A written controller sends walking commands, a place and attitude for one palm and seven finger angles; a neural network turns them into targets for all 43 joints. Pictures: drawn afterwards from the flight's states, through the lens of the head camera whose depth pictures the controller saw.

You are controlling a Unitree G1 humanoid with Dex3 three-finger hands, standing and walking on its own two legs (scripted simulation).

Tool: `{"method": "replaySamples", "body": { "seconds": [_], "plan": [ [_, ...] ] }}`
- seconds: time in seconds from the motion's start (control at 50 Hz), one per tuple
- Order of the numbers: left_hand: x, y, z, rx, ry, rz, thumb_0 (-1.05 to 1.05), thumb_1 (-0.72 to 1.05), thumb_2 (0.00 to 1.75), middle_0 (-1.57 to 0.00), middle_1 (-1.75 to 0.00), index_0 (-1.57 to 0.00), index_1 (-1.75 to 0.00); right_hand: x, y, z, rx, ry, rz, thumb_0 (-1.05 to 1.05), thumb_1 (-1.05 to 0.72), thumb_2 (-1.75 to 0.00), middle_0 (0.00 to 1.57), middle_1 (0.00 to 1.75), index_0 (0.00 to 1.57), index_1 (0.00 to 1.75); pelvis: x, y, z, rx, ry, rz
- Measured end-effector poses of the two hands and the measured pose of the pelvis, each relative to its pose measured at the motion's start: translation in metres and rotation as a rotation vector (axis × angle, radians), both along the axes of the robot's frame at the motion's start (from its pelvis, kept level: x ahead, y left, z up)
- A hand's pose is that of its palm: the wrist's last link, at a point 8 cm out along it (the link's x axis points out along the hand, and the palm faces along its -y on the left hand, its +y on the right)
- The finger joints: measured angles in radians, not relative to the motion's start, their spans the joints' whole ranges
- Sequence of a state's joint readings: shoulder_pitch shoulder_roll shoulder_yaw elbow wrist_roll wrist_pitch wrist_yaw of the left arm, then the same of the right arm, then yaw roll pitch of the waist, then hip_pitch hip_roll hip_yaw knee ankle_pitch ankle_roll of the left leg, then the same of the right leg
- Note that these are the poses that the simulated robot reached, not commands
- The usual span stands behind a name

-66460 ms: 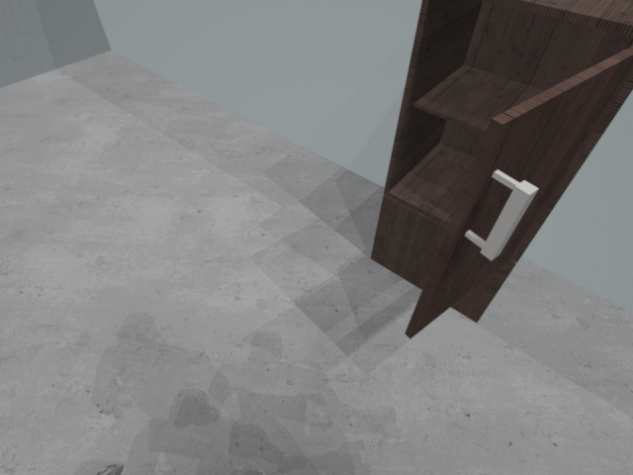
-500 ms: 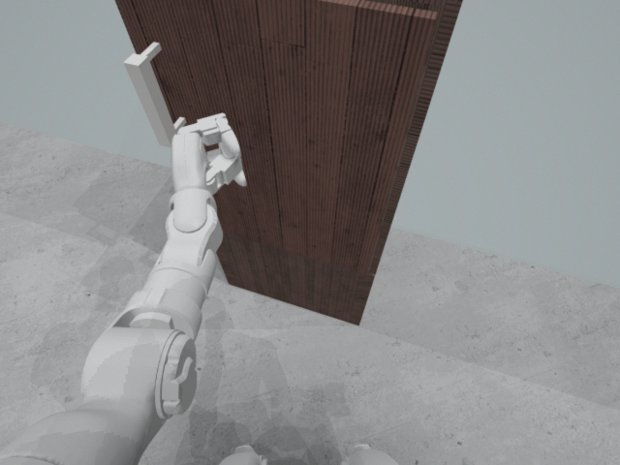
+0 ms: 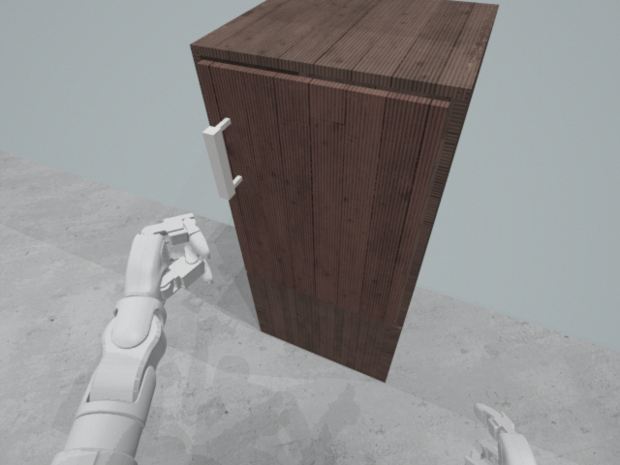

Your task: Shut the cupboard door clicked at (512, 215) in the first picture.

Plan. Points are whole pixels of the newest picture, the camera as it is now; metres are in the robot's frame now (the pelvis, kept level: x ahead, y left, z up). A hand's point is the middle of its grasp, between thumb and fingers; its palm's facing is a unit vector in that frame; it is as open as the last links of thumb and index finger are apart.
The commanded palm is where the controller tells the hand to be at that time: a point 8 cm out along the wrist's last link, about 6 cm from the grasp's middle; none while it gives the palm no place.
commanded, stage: draw the hand back to the body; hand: left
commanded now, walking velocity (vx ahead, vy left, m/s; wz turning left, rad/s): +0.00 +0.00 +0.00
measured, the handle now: (226, 159) +0.65 +0.19 +0.05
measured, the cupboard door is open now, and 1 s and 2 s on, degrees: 0 0 0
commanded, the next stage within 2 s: step back with the hand held close in 0.96 s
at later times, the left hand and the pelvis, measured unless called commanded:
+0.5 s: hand (48, 325) +0.22 +0.27 +0.16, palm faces +0.41 -0.83 -0.37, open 5.5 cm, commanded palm +0.17 +0.31 +0.18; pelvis +0.02 +0.01 +0.01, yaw +1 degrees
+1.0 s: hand (16, 345) +0.19 +0.28 +0.17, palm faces +0.47 -0.79 -0.40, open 7.4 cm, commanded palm +0.15 +0.31 +0.19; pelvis +0.01 +0.01 +0.01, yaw +1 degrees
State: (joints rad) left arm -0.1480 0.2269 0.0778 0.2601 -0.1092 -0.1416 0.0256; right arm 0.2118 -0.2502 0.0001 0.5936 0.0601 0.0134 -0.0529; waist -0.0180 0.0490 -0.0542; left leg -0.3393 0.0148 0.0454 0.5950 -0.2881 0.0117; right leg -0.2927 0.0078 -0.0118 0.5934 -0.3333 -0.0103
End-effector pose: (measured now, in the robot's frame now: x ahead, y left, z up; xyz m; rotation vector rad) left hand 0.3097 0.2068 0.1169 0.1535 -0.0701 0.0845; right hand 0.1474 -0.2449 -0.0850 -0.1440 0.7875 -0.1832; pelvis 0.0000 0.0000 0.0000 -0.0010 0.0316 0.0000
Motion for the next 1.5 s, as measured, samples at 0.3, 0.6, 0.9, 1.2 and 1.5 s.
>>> {"method": "replaySamples", "body": {
  "seconds": [0.3,0.6,0.9,1.2,1.5],
  "plan": [
    [-0.087,0.065,0.032,0.139,0.0,0.21,0.02,0.9,0.9,-0.82,-0.98,-0.82,-0.97,0.064,0.059,0.028,0.025,-0.113,0.179,0.01,-0.91,-0.9,0.2,0.3,0.2,0.3,0.014,0.013,0.014,-0.004,-0.079,0.024],
    [-0.153,0.113,0.068,0.31,-0.031,0.401,0.01,0.89,0.9,-0.42,-0.53,-0.41,-0.53,0.045,0.049,0.014,0.016,-0.055,0.149,0.01,-0.91,-0.9,0.2,0.3,0.2,0.3,0.02,0.015,0.014,-0.006,-0.085,0.022],
    [-0.161,0.107,0.062,0.275,-0.048,0.414,0.01,0.89,0.9,-0.22,-0.32,-0.22,-0.31,0.043,0.036,0.022,-0.023,-0.106,0.133,0.01,-0.91,-0.9,0.2,0.3,0.2,0.3,0.011,0.01,0.014,-0.005,-0.097,0.023],
    [-0.157,0.112,0.071,0.338,-0.076,0.392,0.01,0.89,0.9,-0.21,-0.31,-0.21,-0.3,0.038,0.033,0.017,-0.015,-0.078,0.105,0.01,-0.91,-0.9,0.2,0.3,0.2,0.3,0.01,0.012,0.012,-0.021,-0.054,0.015],
    [-0.164,0.129,0.074,0.417,-0.102,0.285,0.01,0.89,0.9,-0.21,-0.31,-0.21,-0.3,-0.003,0.033,0.022,-0.072,-0.032,-0.001,0.01,-0.91,-0.9,0.2,0.3,0.2,0.3,-0.018,0.035,0.007,-0.014,-0.019,-0.011]
  ]
}}
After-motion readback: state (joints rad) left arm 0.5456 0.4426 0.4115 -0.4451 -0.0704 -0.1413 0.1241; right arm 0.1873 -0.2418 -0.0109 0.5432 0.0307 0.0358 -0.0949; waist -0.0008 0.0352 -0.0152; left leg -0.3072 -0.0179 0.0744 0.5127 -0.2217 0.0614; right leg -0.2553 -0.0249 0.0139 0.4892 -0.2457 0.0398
